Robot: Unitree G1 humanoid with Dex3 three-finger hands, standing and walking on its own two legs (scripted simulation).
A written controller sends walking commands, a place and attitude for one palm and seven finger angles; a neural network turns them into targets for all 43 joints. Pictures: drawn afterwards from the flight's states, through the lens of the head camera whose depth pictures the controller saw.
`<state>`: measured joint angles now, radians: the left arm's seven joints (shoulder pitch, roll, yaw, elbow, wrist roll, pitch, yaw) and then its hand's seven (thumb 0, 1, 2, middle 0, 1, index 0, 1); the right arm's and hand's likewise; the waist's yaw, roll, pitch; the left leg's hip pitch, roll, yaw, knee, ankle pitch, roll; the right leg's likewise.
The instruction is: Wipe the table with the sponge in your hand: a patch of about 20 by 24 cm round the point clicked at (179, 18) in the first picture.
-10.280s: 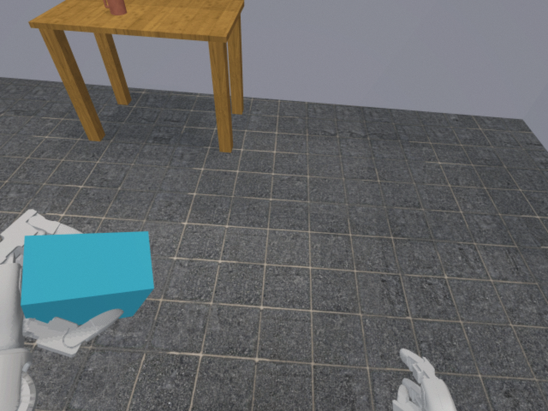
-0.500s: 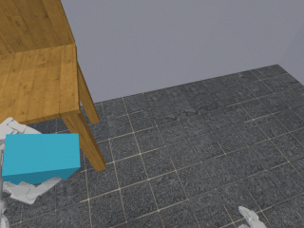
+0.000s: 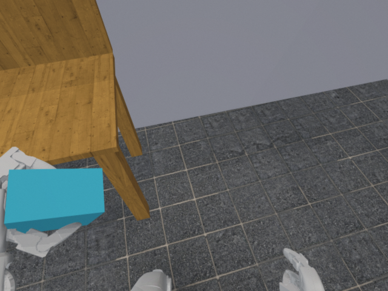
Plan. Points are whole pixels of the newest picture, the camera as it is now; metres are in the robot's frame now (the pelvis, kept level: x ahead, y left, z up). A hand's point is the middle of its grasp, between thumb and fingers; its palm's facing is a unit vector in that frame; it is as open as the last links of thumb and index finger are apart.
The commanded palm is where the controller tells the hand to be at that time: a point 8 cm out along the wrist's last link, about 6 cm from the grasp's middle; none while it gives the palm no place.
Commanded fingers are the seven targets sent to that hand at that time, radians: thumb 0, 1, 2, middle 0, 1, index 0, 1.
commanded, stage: take the last steps up to it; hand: left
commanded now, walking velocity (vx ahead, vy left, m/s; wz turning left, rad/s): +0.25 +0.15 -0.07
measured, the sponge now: (68, 201) +0.22 +0.21 +0.14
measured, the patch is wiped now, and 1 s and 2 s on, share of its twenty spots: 0.00 0.00 0.00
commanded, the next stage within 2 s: come to a stop and stand still in 0.44 s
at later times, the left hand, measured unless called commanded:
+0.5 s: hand (56, 139) +0.32 +0.26 +0.16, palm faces +0.32 -0.80 -0.51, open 10.7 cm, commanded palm +0.27 +0.31 +0.17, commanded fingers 0.00 0.10 1.30 -1.20 -1.60 -1.20 -1.60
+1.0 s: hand (46, 127) +0.35 +0.29 +0.16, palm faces +0.30 -0.85 -0.44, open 10.7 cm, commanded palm +0.30 +0.34 +0.17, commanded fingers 0.00 0.10 1.30 -1.20 -1.60 -1.20 -1.60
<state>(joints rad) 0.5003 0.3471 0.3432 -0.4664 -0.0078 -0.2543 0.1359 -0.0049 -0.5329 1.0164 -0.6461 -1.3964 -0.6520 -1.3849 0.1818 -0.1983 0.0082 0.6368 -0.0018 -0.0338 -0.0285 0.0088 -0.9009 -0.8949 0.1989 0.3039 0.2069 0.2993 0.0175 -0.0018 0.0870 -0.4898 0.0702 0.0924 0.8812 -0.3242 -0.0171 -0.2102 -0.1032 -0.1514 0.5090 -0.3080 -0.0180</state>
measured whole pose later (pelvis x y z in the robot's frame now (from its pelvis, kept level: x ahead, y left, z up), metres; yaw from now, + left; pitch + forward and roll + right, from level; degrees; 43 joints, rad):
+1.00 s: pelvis +0.11 +0.07 -0.01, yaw -5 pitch -1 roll +0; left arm 0.48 0.39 0.37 -0.58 -0.03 -0.17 0.14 0.00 -0.53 1.02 -0.65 -1.40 -0.65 -1.39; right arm 0.17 -0.13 0.04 0.52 0.00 -0.09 0.00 0.01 -0.90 -0.90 0.20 0.30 0.21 0.30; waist 0.01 -0.01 0.10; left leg -0.33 0.11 0.11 0.53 -0.18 -0.04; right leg -0.27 0.00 -0.12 0.62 -0.40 0.04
